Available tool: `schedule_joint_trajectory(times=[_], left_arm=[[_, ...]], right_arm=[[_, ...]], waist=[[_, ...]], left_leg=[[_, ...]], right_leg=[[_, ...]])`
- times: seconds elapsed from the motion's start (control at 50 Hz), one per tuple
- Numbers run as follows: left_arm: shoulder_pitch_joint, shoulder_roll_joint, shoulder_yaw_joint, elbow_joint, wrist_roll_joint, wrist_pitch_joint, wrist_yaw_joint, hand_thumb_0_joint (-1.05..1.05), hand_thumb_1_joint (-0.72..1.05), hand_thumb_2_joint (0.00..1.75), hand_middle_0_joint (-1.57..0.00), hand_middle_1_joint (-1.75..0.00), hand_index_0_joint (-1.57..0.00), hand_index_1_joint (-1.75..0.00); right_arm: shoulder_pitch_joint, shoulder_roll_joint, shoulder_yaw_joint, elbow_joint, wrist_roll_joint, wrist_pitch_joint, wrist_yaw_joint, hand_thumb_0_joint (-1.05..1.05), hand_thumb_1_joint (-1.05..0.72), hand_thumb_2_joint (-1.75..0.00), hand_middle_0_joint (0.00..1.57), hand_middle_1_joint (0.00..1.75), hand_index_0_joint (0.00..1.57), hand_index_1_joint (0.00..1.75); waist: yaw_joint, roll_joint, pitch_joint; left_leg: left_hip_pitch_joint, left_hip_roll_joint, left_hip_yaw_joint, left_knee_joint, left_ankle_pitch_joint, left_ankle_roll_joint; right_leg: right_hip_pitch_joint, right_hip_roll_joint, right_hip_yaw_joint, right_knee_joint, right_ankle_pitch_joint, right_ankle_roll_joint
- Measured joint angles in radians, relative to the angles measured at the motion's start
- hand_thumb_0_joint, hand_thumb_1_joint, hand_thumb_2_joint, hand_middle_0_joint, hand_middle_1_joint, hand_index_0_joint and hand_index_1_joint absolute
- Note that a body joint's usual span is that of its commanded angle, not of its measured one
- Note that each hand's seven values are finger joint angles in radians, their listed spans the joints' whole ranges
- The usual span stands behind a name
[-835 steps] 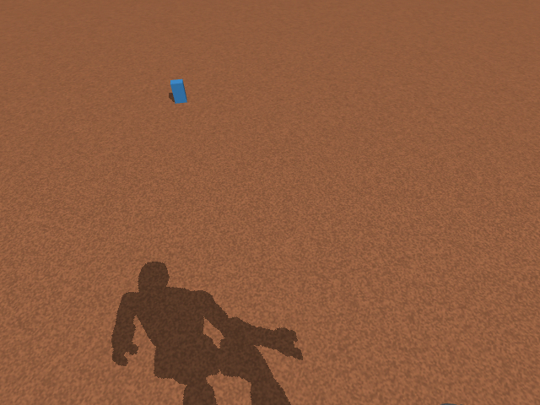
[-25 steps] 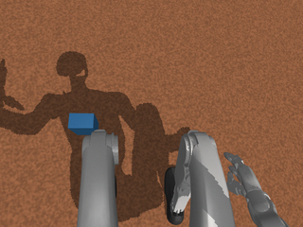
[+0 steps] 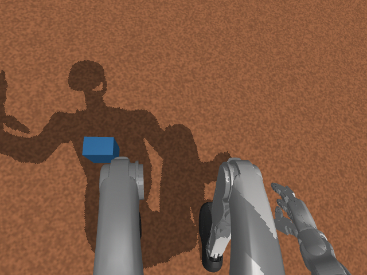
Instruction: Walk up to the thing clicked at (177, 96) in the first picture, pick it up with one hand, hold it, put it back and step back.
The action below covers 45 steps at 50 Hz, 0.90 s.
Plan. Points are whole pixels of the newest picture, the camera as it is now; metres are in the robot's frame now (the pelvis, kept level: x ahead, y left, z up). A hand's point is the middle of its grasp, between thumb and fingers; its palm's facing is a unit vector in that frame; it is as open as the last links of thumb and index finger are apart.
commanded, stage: go down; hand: left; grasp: from the side
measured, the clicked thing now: (103, 151) +0.38 +0.23 -0.29
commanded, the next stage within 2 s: none
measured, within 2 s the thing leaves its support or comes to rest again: neither
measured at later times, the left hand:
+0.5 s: hand out of the picture +0.30 +0.41 +0.02, palm faces +0.12 -0.99 -0.07, open 17.3 cm
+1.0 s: hand out of the picture +0.30 +0.41 +0.02, palm faces +0.13 -0.99 -0.07, open 17.2 cm
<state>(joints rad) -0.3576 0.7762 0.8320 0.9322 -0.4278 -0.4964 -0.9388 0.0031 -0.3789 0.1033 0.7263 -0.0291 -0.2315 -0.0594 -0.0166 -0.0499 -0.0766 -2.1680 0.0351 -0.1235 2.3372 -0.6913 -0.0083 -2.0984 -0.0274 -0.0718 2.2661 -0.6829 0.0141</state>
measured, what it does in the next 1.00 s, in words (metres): stands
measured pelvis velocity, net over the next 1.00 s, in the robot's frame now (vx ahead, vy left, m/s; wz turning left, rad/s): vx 0.00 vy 0.00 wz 0.00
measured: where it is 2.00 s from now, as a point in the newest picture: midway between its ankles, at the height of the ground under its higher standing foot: (171, 250)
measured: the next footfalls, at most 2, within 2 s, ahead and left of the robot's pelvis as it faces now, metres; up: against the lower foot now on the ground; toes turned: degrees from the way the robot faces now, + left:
none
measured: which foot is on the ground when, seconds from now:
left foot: down 0.00-1.00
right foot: down 0.00-1.00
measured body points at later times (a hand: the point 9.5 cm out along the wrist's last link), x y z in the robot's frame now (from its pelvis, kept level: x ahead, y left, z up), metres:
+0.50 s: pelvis +0.00 +0.00 +0.00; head +0.19 +0.07 +0.40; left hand +0.29 +0.46 +0.03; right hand +0.22 -0.26 -0.09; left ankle +0.09 +0.13 -0.32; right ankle +0.10 -0.13 -0.32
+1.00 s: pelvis +0.00 +0.00 +0.00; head +0.19 +0.07 +0.40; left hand +0.28 +0.46 +0.03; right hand +0.22 -0.26 -0.10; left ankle +0.09 +0.13 -0.32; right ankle +0.10 -0.13 -0.32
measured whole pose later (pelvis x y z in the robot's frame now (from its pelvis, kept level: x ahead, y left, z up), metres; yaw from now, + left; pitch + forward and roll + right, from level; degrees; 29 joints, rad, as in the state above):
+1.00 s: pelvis +0.00 +0.00 +0.00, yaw +0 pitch +29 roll -6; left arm -0.36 0.77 0.83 0.94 -0.43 -0.50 -0.94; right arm 0.00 -0.38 0.10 0.73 -0.03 -0.23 -0.06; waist -0.01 -0.05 -0.08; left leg -2.17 0.03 -0.12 2.34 -0.69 -0.01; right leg -2.10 -0.03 -0.07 2.27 -0.68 0.01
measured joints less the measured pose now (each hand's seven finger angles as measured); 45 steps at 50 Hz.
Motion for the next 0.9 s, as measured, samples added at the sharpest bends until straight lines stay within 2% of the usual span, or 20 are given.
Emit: schedule_joint_trajectory(times=[0.36,0.6,0.9], left_arm=[[-0.003,-0.009,-0.014,-0.01,0.006,0.006,0.009,-0.02,-0.53,0.03,-0.07,-0.09,-0.08,-0.08],[0.003,-0.007,-0.009,-0.014,0.003,0.004,0.014,-0.02,-0.51,0.04,-0.06,-0.1,-0.08,-0.08],[0.001,-0.008,0.0,-0.007,-0.003,-0.004,-0.004,-0.02,-0.5,0.05,-0.06,-0.1,-0.08,-0.09]], right_arm=[[0.006,0.007,-0.003,0.003,0.0,0.0,-0.001,0.01,-0.91,-0.9,0.21,0.3,0.2,0.3],[0.006,0.008,-0.003,0.0,0.003,0.0,0.0,0.01,-0.9,-0.9,0.21,0.3,0.2,0.3],[0.001,0.0,-0.003,0.004,0.002,0.0,-0.002,0.01,-0.9,-0.89,0.21,0.3,0.2,0.3]], waist=[[0.003,-0.002,-0.009],[0.002,0.002,-0.009],[0.005,-0.003,-0.004]], left_leg=[[0.001,0.001,0.001,-0.001,0.001,0.002],[0.003,-0.002,0.003,-0.009,0.0,0.004],[0.003,-0.002,0.0,-0.003,0.003,-0.002]], right_leg=[[0.001,0.002,0.001,-0.002,0.002,0.0],[0.005,0.001,0.002,-0.01,-0.001,0.003],[0.001,0.002,0.001,-0.001,0.002,-0.001]])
